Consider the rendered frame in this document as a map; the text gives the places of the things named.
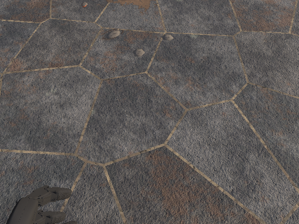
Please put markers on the robot left hand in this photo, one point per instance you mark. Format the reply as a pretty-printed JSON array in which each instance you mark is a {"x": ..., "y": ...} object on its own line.
[{"x": 25, "y": 211}]

